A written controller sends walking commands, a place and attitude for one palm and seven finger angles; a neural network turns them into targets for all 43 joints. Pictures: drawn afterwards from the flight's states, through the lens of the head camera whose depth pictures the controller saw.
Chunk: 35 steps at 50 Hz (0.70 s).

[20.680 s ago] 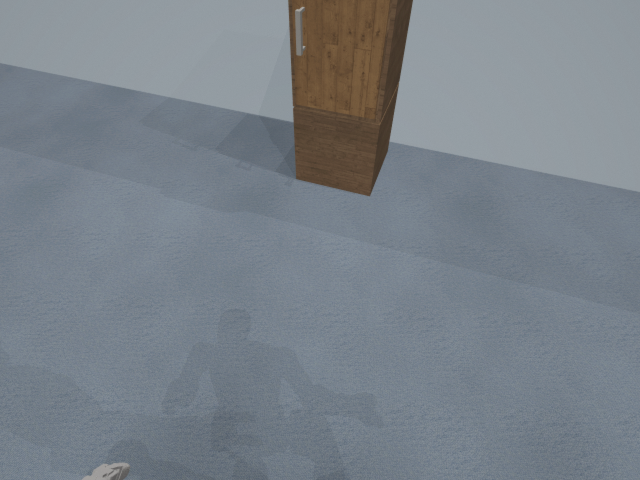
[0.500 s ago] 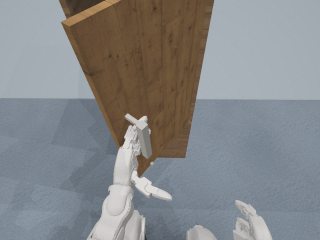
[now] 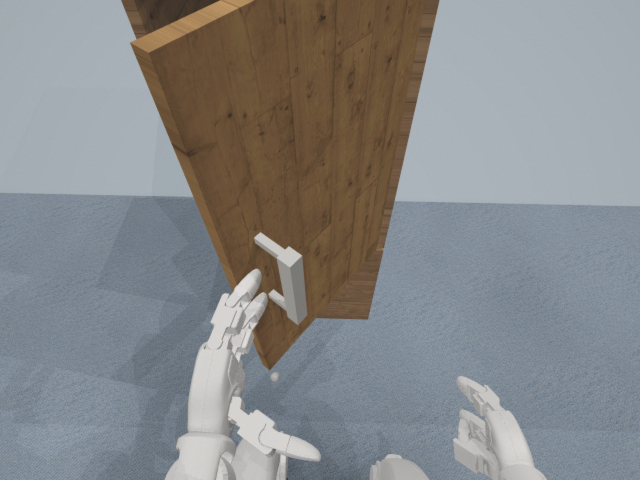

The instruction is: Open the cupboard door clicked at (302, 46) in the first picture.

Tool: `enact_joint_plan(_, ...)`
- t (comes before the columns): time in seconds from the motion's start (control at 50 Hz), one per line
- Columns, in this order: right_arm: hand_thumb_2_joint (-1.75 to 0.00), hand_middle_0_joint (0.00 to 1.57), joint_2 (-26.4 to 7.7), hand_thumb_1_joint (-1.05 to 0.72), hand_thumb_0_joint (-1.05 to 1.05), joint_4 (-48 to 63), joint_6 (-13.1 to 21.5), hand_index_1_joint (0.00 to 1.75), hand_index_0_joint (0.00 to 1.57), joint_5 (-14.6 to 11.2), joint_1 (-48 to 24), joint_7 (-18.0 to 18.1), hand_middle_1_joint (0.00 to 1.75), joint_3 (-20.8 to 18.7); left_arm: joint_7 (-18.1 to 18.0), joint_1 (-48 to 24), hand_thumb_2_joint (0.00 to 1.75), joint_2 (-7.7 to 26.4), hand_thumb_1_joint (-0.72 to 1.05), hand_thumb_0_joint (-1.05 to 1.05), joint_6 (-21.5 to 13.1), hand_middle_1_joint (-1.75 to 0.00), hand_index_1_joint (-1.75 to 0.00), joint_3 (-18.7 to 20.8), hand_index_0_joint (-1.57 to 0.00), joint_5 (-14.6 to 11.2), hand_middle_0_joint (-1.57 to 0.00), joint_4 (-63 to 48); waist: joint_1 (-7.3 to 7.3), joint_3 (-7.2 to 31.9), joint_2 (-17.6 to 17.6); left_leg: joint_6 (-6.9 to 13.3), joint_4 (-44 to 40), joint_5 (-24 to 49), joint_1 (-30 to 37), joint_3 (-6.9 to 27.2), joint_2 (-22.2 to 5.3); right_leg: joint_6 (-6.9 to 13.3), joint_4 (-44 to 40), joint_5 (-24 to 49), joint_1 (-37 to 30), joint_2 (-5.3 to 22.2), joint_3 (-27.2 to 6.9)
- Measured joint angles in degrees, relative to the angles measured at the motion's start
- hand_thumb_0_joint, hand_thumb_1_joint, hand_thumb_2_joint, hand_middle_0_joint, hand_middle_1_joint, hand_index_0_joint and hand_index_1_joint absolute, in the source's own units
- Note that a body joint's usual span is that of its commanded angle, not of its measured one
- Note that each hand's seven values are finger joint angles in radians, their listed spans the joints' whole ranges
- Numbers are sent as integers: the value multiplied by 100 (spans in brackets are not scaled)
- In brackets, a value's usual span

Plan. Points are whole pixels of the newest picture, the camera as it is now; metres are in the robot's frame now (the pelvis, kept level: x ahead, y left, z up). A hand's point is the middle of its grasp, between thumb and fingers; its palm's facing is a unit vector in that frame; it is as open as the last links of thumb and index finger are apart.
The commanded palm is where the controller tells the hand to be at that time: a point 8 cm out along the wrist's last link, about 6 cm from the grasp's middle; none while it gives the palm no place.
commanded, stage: slide the hand sideways off the handle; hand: left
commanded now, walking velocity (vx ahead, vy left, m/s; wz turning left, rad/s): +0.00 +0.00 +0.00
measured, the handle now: (282, 281) +0.34 +0.07 +0.06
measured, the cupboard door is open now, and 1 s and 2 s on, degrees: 53 53 53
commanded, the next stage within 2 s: draw the hand back to the body in 0.44 s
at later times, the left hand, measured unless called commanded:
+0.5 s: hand (229, 417) +0.19 +0.11 +0.05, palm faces +0.00 -1.00 +0.00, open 16.3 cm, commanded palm +0.16 +0.16 +0.05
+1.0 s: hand (165, 397) +0.19 +0.15 +0.12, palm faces +0.01 -1.00 -0.06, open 16.3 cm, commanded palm +0.16 +0.21 +0.14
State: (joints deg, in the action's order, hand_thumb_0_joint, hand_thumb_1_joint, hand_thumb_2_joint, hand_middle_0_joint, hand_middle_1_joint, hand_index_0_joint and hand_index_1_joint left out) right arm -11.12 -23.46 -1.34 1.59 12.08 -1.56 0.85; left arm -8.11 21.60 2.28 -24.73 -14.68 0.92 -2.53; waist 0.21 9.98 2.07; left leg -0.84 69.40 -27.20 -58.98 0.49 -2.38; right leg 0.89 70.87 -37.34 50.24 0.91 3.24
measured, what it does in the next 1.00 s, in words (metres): stands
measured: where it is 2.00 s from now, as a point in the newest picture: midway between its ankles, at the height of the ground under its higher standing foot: outside the picture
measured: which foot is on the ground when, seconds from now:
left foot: down 0.00-1.00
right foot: down 0.00-1.00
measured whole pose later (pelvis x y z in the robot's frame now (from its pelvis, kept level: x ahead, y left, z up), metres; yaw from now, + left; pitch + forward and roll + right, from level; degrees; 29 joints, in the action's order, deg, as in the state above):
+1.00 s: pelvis +0.00 +0.00 +0.03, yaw +0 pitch +11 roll -2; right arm -12.3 -22.8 1.4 -1.6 16.5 3.3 0.9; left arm 5.4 35.0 11.8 -16.4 0.5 -11.2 -18.8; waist 0.3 9.3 3.5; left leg -1.1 61.3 -24.7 -47.2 1.7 -2.9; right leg 1.0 60.4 -33.4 37.6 -0.3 4.4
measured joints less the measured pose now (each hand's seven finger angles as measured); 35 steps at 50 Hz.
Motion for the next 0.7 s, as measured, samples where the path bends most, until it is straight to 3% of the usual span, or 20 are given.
enact_joint_plan(0.44, -90, 20, -44, -91, 1, -12, 126, 30, 20, -81, 111, 223, 30, -119, 994, 1042, 30, 424, -50, -1, -154, -30, -30, 805, -16, -684, -15, -686, -51, 77, 23, -91, 307, -115, -249, 141, -52, 83, 282, -142, 199, -72, 114)
enact_joint_plan(0.56, -90, 20, -81, -91, 1, -17, 215, 29, 20, -92, 114, 275, 30, -137, 1108, 1126, 30, 437, -50, -1, -200, -30, -30, 795, -15, -777, -15, -777, -52, 86, 70, -78, 392, -108, -331, 172, -46, 78, 351, -141, 258, -72, 140)
enact_joint_plan(0.7, -90, 20, -11, -91, 1, 38, 132, 29, 20, -168, 138, 347, 30, -108, 1044, 1042, 30, 652, -50, -1, 180, -30, -30, 895, -16, -777, -16, -1215, -76, 12, 108, -73, 281, -62, -101, 160, -67, 66, 215, -65, 35, -95, 126)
